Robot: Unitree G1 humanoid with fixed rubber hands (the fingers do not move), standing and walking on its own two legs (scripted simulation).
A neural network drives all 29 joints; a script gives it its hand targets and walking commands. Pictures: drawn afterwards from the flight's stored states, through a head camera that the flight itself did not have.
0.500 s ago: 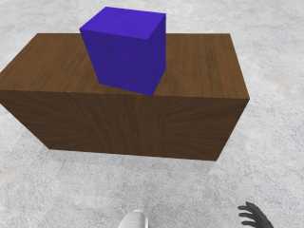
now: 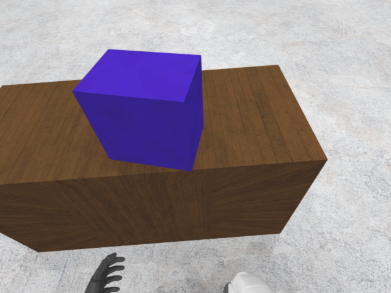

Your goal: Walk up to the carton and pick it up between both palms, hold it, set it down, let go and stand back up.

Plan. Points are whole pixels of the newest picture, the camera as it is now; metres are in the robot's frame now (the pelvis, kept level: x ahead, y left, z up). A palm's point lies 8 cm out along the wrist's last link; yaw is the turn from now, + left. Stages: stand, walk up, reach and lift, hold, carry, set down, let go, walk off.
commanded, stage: walk up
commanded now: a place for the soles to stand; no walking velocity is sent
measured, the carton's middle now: (151, 112) +0.59 +0.11 +0.01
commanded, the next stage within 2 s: none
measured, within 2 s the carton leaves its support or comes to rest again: neither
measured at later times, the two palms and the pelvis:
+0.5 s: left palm out of the picture +0.13 +0.32 -0.12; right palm (281, 228) +0.26 -0.19 -0.11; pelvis +0.13 +0.05 -0.02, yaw +1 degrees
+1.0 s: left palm (70, 248) +0.26 +0.31 -0.10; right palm (290, 234) +0.24 -0.21 -0.10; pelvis +0.16 +0.06 +0.00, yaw -2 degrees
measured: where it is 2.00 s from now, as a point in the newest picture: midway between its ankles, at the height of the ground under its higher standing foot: outside the picture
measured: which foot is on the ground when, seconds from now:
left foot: down 0.00-0.06, up 0.08-0.44, down 0.46-1.00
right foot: up 0.00-0.04, down 0.06-1.00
